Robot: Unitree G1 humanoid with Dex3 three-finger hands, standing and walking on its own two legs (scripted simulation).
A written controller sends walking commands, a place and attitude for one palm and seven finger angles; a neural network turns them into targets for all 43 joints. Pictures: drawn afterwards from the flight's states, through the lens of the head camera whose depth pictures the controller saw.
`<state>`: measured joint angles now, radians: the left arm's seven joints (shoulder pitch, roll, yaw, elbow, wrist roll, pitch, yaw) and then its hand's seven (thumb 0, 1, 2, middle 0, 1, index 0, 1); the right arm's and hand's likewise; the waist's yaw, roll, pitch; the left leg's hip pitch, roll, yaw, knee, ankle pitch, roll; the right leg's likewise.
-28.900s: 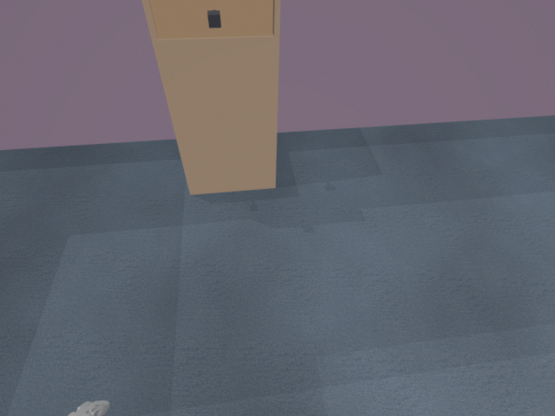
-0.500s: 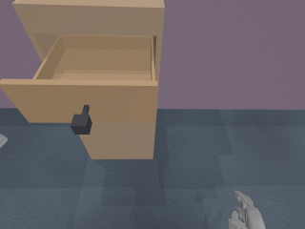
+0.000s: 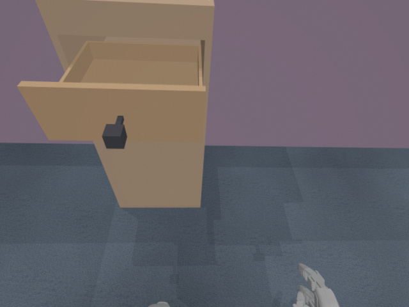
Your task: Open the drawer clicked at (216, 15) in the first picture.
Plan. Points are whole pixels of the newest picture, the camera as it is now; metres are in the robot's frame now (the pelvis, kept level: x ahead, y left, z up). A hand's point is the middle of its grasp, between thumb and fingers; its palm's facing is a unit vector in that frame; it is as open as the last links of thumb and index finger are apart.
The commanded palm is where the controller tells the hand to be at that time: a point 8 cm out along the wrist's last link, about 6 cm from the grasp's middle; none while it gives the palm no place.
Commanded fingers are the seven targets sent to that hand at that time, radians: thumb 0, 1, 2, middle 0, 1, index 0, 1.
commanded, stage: step back with the hand held close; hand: left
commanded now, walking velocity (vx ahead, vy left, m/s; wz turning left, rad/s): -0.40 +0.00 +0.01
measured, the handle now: (117, 130) +0.45 +0.23 +0.09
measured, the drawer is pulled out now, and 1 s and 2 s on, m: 0.24 0.24 0.24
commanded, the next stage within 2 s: stop stepping back and stand still in 0.16 s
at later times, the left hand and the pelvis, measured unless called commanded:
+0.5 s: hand out of the picture +0.03 +0.24 +0.29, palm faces +0.53 -0.70 -0.47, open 7.4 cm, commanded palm -0.03 +0.28 +0.28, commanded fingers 0.00 0.90 0.90 -0.20 -0.30 -0.20 -0.30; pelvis -0.15 +0.00 +0.01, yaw +1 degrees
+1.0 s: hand out of the picture +0.00 +0.25 +0.28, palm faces +0.53 -0.72 -0.44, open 7.4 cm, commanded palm -0.07 +0.30 +0.28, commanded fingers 0.00 0.90 0.90 -0.20 -0.30 -0.20 -0.30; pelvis -0.20 +0.01 +0.01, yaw +1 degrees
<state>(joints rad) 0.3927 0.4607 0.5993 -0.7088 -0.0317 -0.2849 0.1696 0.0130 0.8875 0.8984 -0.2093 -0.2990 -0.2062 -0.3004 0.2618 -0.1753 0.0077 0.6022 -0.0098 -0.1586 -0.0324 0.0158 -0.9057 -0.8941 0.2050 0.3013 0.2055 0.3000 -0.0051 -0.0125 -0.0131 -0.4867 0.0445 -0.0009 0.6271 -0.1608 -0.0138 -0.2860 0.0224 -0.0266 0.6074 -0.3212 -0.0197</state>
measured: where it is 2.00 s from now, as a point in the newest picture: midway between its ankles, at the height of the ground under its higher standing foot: outside the picture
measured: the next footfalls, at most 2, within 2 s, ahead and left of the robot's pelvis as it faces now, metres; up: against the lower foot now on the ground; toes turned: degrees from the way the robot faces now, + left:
left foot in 0.20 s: +0.03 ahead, +0.11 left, +0.00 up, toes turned +4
right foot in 0.46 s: -0.14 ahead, -0.10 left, +0.00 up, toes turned -2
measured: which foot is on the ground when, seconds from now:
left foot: down 0.00-0.00, up 0.02-0.18, down 0.20-0.46, up 0.48-0.68, down 0.70-1.00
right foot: down 0.00-0.20, up 0.22-0.44, down 0.46-1.00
